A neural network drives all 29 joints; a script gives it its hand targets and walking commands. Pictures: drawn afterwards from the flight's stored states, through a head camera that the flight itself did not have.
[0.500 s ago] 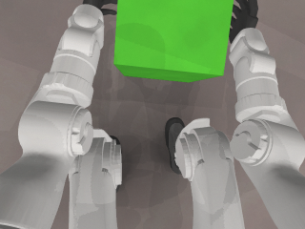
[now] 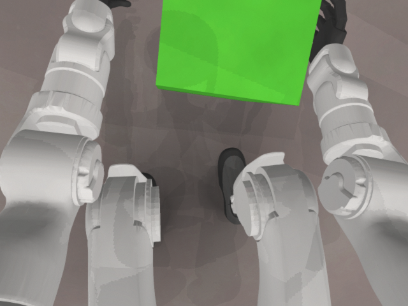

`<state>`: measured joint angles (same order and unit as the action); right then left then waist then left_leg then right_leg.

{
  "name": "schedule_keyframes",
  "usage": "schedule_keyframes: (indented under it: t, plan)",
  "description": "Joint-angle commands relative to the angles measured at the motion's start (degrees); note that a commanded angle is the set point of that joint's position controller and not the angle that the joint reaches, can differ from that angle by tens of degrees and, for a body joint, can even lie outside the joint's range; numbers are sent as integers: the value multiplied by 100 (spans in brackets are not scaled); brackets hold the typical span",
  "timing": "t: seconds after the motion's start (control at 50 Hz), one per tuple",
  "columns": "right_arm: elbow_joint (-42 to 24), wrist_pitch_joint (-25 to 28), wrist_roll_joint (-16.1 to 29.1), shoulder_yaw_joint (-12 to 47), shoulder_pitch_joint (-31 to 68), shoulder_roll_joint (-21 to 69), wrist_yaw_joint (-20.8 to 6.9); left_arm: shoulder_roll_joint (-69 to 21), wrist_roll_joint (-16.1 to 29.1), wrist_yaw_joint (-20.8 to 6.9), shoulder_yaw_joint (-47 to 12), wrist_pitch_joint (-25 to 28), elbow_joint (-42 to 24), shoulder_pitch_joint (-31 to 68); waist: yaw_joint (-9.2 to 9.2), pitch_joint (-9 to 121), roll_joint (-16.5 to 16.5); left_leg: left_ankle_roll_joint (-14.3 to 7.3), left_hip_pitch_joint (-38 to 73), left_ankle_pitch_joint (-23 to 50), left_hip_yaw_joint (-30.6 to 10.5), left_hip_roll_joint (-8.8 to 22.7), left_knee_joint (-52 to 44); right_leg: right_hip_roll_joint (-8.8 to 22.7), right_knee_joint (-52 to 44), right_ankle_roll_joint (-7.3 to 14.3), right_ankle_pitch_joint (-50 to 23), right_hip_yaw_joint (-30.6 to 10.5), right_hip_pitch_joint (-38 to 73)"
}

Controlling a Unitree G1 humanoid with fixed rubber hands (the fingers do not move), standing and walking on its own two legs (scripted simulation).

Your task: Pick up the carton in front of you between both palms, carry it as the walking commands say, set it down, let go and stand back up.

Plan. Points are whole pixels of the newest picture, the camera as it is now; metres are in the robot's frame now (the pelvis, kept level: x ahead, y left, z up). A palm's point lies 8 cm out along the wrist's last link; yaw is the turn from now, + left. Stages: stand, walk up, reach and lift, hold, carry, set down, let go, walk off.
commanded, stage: set down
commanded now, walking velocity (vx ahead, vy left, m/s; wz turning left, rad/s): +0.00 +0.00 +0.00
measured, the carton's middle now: (221, 38) +0.51 -0.07 -0.25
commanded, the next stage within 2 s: let go in 1.18 s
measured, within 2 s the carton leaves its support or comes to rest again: neither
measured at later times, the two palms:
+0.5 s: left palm out of the picture +0.58 +0.14 -0.07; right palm (388, 27) +0.49 -0.23 -0.07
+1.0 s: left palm out of the picture +0.58 +0.15 +0.08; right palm out of the picture +0.49 -0.23 +0.09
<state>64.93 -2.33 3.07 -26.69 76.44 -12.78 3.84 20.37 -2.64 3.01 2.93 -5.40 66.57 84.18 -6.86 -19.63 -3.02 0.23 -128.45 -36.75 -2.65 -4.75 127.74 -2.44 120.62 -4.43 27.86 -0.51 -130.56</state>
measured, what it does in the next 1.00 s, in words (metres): rises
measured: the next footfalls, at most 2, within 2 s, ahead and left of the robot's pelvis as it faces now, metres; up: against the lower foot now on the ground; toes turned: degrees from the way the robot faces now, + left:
none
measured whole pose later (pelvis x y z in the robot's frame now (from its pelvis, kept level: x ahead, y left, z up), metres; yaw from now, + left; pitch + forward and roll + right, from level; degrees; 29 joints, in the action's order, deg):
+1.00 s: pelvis +0.03 -0.01 +0.18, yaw +2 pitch +48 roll -1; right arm 38.1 -10.0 4.8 -20.8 55.0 -7.2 6.7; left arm 22.1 -0.6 -1.7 7.2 -11.7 54.6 70.4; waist -8.2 4.5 1.9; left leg 0.5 -106.6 -29.1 -2.8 -3.4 88.0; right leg -1.6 83.4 -2.2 22.2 -1.6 -109.0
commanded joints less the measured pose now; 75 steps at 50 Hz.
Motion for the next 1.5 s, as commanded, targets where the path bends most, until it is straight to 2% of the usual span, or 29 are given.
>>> schedule_keyframes:
  t: [0.0, 0.06, 0.12, 0.2, 0.28, 0.34, 0.42, 0.56, 0.78, 1.1, 1.18, 1.24, 1.36, 1.42, 1.48]
  plan:
    - [-441, 352, 509, 420, 942, -719, 197, 720, 803, 64, -598, 242, -760, 1983, -264, 5910, 1345, 85, 2719, 2040, -169, 344, -1297, 149, -317, 28, -1943, 461, 2580]
    - [-529, 410, 712, 653, 998, -807, 205, 557, 1353, -79, -1109, 236, -927, 2248, -596, 6145, 1457, 137, 2873, 2087, -187, 375, -1223, 217, -375, 123, -2061, 496, 2675]
    - [-769, 379, 777, 740, 817, -939, 249, 720, 1536, -127, -1152, 184, -810, 2066, -706, 6510, 1410, 159, 2967, 1965, -104, 375, -1213, 226, -474, 142, -2126, 531, 3090]
    - [-1385, 266, 841, 824, 607, -997, 360, 1001, 1350, -59, -816, 98, -760, 1695, -532, 7383, 1329, 128, 3233, 1782, 130, 316, -1328, 154, -665, 127, -2242, 562, 3888]
    - [-2353, 27, 903, 1005, 372, -831, 524, 1200, 1033, 51, -421, -68, -1384, 1504, -298, 8680, 1142, 57, 3590, 1720, 415, 163, -1612, 12, -960, 104, -2365, 652, 4897]
    - [-2593, -239, 822, 1017, 105, -590, 618, 1254, 846, 63, -129, -239, -1497, 1327, -218, 8412, 969, -19, 3402, 1379, 540, 93, -1952, -77, -1313, 70, -1991, 646, 4904]
    - [-2553, -375, 576, 903, -94, -285, 615, 1065, 734, -72, 90, -276, -1275, 1095, -238, 7506, 840, -68, 2975, 1164, 495, 82, -2344, -92, -1730, 33, -1694, 589, 4479]
    - [-2640, -442, 293, 702, -315, -147, 541, 919, 539, -274, 263, -273, -1037, 881, -309, 7559, 936, -25, 3224, 1243, 475, 36, -3003, -113, -2352, 5, -1772, 608, 4518]
    - [-3237, -619, 259, 600, -784, -176, 414, 888, 333, -374, 369, -475, -1739, 646, -329, 8532, 1270, 59, 4748, 2000, 484, -46, -4068, -154, -3404, 16, -2252, 714, 5156]
    - [-3338, -583, -49, 406, -1521, 73, 160, 616, 6, -578, 674, -453, -1783, -135, -340, 8085, 1179, 102, 6134, 2847, 290, -37, -5851, -148, -5166, 19, -2925, 609, 6287]
    - [-3216, -518, -187, 354, -1693, 205, 78, 492, -140, -623, 817, -384, -1604, -346, -284, 7729, 1129, 103, 6289, 2862, 248, -13, -6274, -119, -5585, 20, -2920, 554, 6503]
    - [-3268, -456, -346, 398, -2065, 220, -45, 327, -323, -561, 974, -332, -1662, -804, -214, 7925, 1087, 128, 6700, 3148, 228, -14, -6585, -118, -5860, 38, -3122, 538, 6936]
    - [-3675, -332, -762, 674, -3479, 70, -475, -364, -611, -154, 1165, -256, -2556, -2429, -112, 8176, 948, 246, 7790, 3800, 217, -38, -7260, -130, -6410, 177, -3514, 509, 8007]
    - [-3902, -274, -844, 927, -4086, -129, -704, -609, -612, 61, 1153, -176, -3169, -3253, -61, 7695, 762, 270, 7971, 3530, 220, -42, -7658, -88, -6720, 253, -3381, 409, 8614]
    - [-4059, -217, -786, 1188, -4635, -239, -862, -686, -499, 153, 1063, -68, -3681, -3873, -48, 7001, 593, 250, 8029, 3053, 222, -37, -8071, -35, -7075, 292, -3194, 284, 9255]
